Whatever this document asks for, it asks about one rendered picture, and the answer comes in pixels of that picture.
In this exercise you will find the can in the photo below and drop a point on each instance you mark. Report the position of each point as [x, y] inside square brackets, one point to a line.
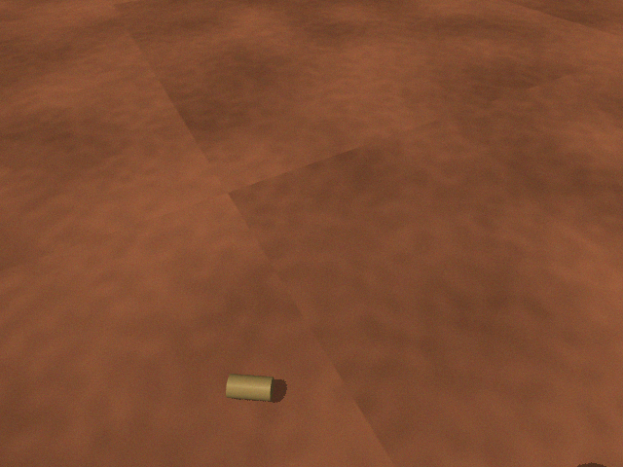
[250, 387]

